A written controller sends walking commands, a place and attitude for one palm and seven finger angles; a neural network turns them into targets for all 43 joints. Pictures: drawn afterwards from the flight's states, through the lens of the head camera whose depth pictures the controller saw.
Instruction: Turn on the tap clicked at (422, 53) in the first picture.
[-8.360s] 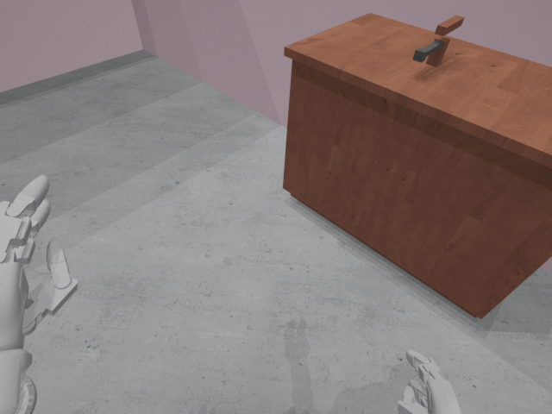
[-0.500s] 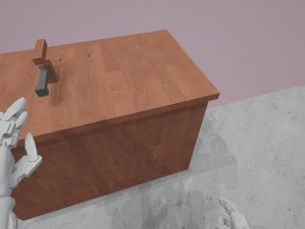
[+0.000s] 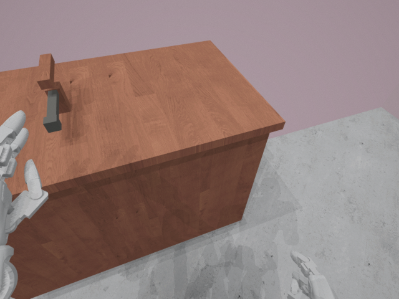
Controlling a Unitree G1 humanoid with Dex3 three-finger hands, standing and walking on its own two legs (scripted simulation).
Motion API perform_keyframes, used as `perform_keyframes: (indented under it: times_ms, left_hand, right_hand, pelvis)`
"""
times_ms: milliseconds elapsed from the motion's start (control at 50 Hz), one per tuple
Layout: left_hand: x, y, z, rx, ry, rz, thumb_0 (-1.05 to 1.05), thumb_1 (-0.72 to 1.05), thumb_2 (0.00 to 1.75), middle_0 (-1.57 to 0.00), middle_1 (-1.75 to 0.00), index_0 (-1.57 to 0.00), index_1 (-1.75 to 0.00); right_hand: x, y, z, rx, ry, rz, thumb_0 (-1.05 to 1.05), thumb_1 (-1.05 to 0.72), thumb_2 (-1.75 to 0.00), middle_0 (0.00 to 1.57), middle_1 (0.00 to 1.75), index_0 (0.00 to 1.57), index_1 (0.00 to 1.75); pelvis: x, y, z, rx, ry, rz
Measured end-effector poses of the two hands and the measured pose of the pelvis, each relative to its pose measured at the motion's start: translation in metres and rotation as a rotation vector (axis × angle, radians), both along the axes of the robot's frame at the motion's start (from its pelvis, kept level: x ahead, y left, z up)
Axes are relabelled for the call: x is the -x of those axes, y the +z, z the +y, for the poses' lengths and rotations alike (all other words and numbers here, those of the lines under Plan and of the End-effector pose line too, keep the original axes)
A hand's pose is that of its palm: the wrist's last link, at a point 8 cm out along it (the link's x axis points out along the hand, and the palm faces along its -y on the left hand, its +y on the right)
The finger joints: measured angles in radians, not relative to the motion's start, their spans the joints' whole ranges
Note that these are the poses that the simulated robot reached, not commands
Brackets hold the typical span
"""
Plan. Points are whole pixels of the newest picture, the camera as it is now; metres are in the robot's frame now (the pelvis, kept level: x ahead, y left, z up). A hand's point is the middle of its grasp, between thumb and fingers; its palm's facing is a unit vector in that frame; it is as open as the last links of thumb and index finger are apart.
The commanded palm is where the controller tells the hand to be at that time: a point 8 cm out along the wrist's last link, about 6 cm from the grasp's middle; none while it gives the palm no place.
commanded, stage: come to a stop and stand still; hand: left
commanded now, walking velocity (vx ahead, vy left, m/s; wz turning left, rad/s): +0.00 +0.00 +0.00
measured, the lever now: (52, 123) +0.46 +0.37 +0.09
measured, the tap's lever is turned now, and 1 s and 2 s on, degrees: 0 0 0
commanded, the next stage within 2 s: look again from close up in 0.48 s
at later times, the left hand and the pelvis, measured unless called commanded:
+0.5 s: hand (31, 184) +0.24 +0.27 +0.17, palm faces +0.38 -0.82 -0.43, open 7.4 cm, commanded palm +0.18 +0.30 +0.18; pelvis +0.02 +0.02 +0.00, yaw +0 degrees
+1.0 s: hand (36, 197) +0.22 +0.26 +0.16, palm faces +0.42 -0.83 -0.38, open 7.4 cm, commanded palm +0.16 +0.29 +0.18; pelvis +0.01 +0.01 +0.01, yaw +1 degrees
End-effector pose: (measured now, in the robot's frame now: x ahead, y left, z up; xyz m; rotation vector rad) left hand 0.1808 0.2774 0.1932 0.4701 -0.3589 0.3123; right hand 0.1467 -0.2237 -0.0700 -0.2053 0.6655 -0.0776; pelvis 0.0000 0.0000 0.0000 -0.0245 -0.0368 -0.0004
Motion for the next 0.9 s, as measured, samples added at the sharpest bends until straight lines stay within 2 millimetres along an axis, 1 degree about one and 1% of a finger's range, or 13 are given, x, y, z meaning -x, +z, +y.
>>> perform_keyframes:
  times_ms: [40, 80, 140, 180, 220, 260, 340, 380, 440, 500, 560, 680, 900]
  left_hand:
    - [0.000, -0.016, 0.002, 0.021, -0.011, 0.080, 0.01, 0.89, 0.90, -0.21, -0.30, -0.21, -0.30]
    - [-0.002, -0.029, 0.012, 0.029, 0.012, 0.136, 0.01, 0.88, 0.90, -0.21, -0.30, -0.21, -0.30]
    - [-0.009, -0.036, 0.032, 0.041, 0.081, 0.159, 0.01, 0.88, 0.90, -0.21, -0.30, -0.22, -0.30]
    - [-0.014, -0.034, 0.042, 0.049, 0.120, 0.139, 0.01, 0.88, 0.90, -0.21, -0.30, -0.22, -0.30]
    - [-0.020, -0.027, 0.046, 0.054, 0.135, 0.101, 0.01, 0.88, 0.90, -0.21, -0.30, -0.21, -0.30]
    - [-0.024, -0.019, 0.043, 0.053, 0.123, 0.062, 0.01, 0.88, 0.90, -0.21, -0.30, -0.21, -0.30]
    - [-0.030, -0.007, 0.032, 0.034, 0.058, 0.023, 0.01, 0.89, 0.90, -0.21, -0.30, -0.21, -0.30]
    - [-0.031, -0.005, 0.029, 0.015, 0.034, 0.033, 0.01, 0.89, 0.90, -0.21, -0.30, -0.21, -0.30]
    - [-0.029, -0.007, 0.030, -0.003, 0.031, 0.072, 0.01, 0.89, 0.90, -0.21, -0.30, -0.21, -0.30]
    - [-0.023, -0.011, 0.036, -0.003, 0.061, 0.110, 0.01, 0.88, 0.90, -0.21, -0.30, -0.21, -0.30]
    - [-0.015, -0.015, 0.039, 0.021, 0.095, 0.123, 0.01, 0.88, 0.90, -0.21, -0.30, -0.21, -0.30]
    - [-0.002, -0.016, 0.032, 0.078, 0.121, 0.098, 0.01, 0.89, 0.90, -0.21, -0.30, -0.21, -0.30]
    - [-0.003, -0.015, 0.023, 0.071, 0.117, 0.104, 0.01, 0.89, 0.90, -0.21, -0.30, -0.21, -0.30]
  right_hand:
    - [-0.003, 0.001, 0.007, 0.007, -0.004, 0.008, 0.02, -0.91, -0.89, 0.20, 0.30, 0.20, 0.30]
    - [-0.007, 0.002, 0.013, 0.020, 0.005, 0.024, 0.02, -0.91, -0.89, 0.20, 0.30, 0.20, 0.30]
    - [-0.016, 0.003, 0.023, 0.037, 0.036, 0.045, 0.02, -0.91, -0.89, 0.20, 0.30, 0.20, 0.30]
    - [-0.025, 0.003, 0.028, 0.046, 0.063, 0.051, 0.02, -0.91, -0.89, 0.20, 0.30, 0.20, 0.30]
    - [-0.034, 0.005, 0.033, 0.050, 0.086, 0.048, 0.02, -0.91, -0.89, 0.20, 0.30, 0.20, 0.30]
    - [-0.044, 0.007, 0.037, 0.050, 0.102, 0.035, 0.02, -0.91, -0.89, 0.20, 0.30, 0.20, 0.30]
    - [-0.064, 0.014, 0.043, 0.040, 0.104, -0.006, 0.02, -0.91, -0.89, 0.20, 0.30, 0.20, 0.30]
    - [-0.071, 0.016, 0.044, 0.031, 0.095, -0.025, 0.02, -0.91, -0.89, 0.20, 0.30, 0.20, 0.30]
    - [-0.076, 0.018, 0.045, 0.019, 0.083, -0.039, 0.02, -0.91, -0.89, 0.20, 0.30, 0.20, 0.30]
    - [-0.075, 0.018, 0.043, 0.015, 0.076, -0.033, 0.02, -0.91, -0.89, 0.20, 0.30, 0.20, 0.30]
    - [-0.068, 0.016, 0.040, 0.021, 0.077, -0.015, 0.02, -0.91, -0.89, 0.20, 0.30, 0.20, 0.30]
    - [-0.050, 0.011, 0.032, 0.038, 0.071, 0.016, 0.02, -0.91, -0.89, 0.20, 0.30, 0.20, 0.30]
    - [-0.023, 0.005, 0.018, 0.023, 0.013, 0.037, 0.02, -0.91, -0.89, 0.20, 0.30, 0.20, 0.30]
  pelvis:
    - [-0.004, 0.001, 0.006, -0.004, -0.004, 0.006]
    - [-0.007, 0.003, 0.009, -0.007, -0.003, 0.011]
    - [-0.010, 0.004, 0.013, -0.010, 0.004, 0.020]
    - [-0.013, 0.004, 0.015, -0.009, 0.009, 0.024]
    - [-0.015, 0.005, 0.017, -0.005, 0.013, 0.028]
    - [-0.019, 0.005, 0.020, -0.002, 0.015, 0.032]
    - [-0.024, 0.005, 0.024, 0.000, 0.014, 0.037]
    - [-0.026, 0.005, 0.025, -0.002, 0.011, 0.038]
    - [-0.026, 0.004, 0.025, -0.003, 0.009, 0.036]
    - [-0.024, 0.005, 0.024, -0.002, 0.008, 0.032]
    - [-0.021, 0.005, 0.022, 0.001, 0.011, 0.026]
    - [-0.014, 0.006, 0.018, 0.003, 0.015, 0.013]
    - [-0.006, 0.008, 0.012, 0.002, 0.013, 0.009]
